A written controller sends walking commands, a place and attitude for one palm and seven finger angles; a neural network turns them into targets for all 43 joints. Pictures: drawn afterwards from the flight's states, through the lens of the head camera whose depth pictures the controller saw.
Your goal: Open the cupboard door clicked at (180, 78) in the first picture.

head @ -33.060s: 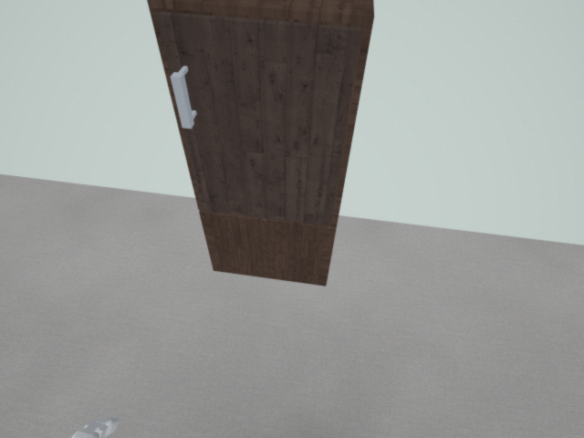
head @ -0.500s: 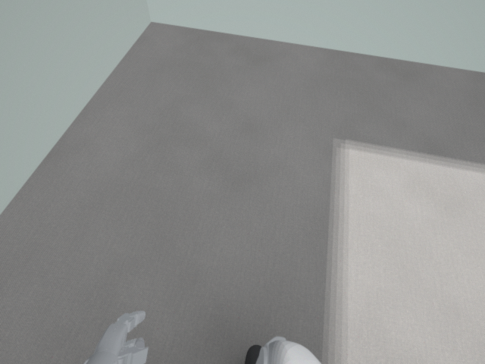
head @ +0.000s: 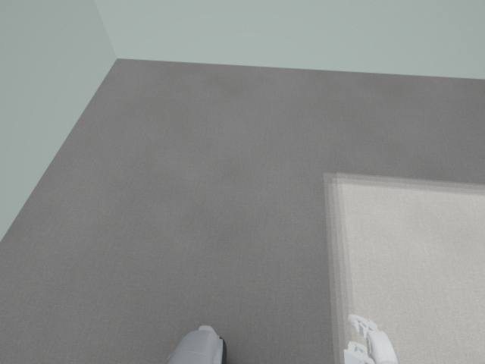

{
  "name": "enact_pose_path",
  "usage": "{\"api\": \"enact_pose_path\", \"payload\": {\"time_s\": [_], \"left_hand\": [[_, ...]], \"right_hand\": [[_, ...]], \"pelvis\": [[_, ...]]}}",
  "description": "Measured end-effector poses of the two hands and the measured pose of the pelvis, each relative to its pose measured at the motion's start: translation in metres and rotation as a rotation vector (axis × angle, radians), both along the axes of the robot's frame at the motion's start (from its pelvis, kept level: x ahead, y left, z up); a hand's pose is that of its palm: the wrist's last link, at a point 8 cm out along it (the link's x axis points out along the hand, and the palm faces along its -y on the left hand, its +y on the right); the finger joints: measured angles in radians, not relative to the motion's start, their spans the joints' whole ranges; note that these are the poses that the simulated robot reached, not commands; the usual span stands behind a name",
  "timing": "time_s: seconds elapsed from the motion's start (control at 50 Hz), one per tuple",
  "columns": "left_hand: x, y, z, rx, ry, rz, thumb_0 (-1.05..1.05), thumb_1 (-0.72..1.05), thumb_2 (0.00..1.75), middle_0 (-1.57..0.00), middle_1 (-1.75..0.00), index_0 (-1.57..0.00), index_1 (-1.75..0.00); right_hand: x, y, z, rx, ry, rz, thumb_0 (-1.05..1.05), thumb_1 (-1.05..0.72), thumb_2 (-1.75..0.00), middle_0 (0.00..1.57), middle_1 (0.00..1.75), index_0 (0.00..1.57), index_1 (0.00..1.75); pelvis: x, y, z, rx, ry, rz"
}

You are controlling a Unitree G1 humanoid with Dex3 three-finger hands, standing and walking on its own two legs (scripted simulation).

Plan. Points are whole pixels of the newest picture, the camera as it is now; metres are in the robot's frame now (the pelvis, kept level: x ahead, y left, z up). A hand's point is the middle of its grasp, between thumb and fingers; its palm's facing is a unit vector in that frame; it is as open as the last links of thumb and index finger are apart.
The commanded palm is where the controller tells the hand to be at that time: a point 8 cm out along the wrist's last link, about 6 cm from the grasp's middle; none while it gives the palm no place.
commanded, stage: walk to a spot facing it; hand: left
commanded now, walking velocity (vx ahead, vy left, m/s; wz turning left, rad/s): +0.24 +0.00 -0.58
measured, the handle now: out of the picture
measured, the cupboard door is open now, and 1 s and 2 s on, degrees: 39 39 39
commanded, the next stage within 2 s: turn to face it in 0.04 s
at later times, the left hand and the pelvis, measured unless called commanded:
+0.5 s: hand (203, 230) +0.39 +0.14 -0.15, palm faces -0.06 -0.98 -0.20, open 7.3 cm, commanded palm none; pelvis +0.23 -0.02 +0.00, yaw +1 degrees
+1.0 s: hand (153, 271) +0.29 +0.24 -0.17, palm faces +0.36 -0.89 -0.27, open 7.3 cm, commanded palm none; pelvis +0.29 +0.00 +0.00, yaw +19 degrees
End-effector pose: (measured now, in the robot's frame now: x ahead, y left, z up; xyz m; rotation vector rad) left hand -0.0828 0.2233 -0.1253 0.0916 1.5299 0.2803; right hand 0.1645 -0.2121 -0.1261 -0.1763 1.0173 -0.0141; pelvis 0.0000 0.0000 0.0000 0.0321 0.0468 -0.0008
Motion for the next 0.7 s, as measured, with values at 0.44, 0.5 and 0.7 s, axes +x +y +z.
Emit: {"api": "enact_pose_path", "payload": {"time_s": [0.44,0.5,0.7], "left_hand": [[0.441,-0.016,0.004,-0.026,-0.449,-0.296,0.0,0.92,0.9,-0.2,-0.3,-0.2,-0.3],[0.464,-0.029,0.007,-0.012,-0.491,-0.291,0.0,0.91,0.9,-0.2,-0.3,-0.2,-0.3],[0.427,-0.018,0.006,0.005,-0.414,-0.073,-0.01,0.92,0.9,-0.21,-0.3,-0.2,-0.3]], "right_hand": [[-0.067,-0.008,-0.002,-0.024,0.61,-0.304,0.01,-0.92,-0.9,0.2,0.3,0.2,0.3],[-0.052,-0.015,-0.01,-0.003,0.648,-0.3,0.01,-0.91,-0.9,0.2,0.3,0.2,0.3],[0.121,-0.044,-0.003,-0.056,0.372,-0.106,0.01,-0.91,-0.9,0.2,0.3,0.2,0.3]], "pelvis": [[0.214,-0.01,0.003,-0.03,-0.019,-0.013],[0.229,-0.02,-0.001,-0.025,-0.025,0.02],[0.259,-0.023,0.011,-0.008,-0.031,0.168]]}}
